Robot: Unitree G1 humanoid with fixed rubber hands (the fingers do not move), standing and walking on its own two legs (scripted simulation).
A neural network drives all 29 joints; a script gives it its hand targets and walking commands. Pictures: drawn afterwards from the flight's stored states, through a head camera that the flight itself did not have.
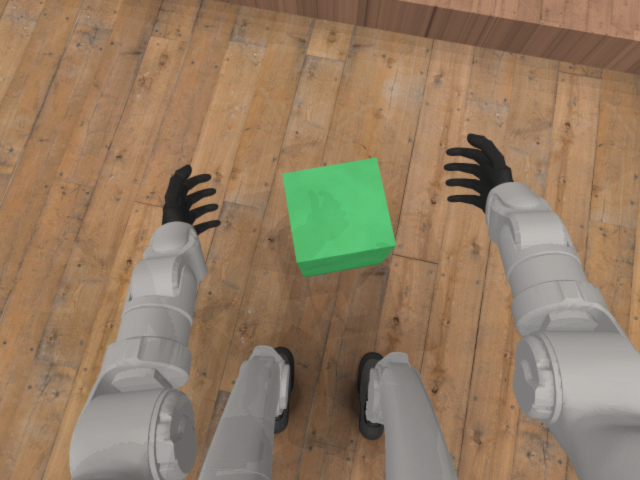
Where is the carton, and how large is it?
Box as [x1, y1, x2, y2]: [282, 157, 395, 276]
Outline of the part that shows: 376,157 282,174 296,261 304,276 380,263 395,245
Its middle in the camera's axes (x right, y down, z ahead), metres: +0.04 -0.05 +0.95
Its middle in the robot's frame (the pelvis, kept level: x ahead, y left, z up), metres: +0.54 +0.01 -0.54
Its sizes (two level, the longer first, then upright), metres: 0.210 0.200 0.250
